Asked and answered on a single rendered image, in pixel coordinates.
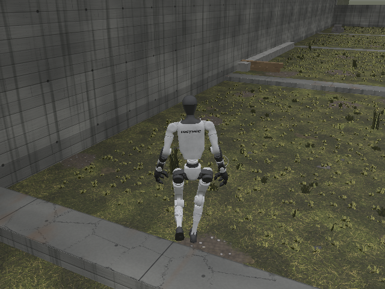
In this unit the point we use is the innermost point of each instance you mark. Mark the right robot upper arm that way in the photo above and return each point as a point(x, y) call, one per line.
point(209, 126)

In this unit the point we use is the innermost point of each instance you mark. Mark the left robot upper arm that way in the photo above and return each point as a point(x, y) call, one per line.
point(172, 127)

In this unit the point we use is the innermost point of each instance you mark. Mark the right robot thigh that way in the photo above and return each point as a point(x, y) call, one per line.
point(204, 182)

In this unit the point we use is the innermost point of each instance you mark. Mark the robot thigh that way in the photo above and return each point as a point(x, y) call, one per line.
point(178, 182)
point(204, 182)

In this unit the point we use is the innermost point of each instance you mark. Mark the left robot hand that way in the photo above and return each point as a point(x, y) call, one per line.
point(160, 174)

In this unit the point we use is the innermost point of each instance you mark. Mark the right robot forearm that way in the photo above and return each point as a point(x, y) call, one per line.
point(220, 161)

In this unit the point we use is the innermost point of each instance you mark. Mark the right robot hand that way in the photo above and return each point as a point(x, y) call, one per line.
point(223, 177)

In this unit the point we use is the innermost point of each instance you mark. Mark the left robot thigh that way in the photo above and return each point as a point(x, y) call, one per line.
point(178, 182)

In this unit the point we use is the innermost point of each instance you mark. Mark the left robot forearm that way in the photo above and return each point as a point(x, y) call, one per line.
point(161, 161)

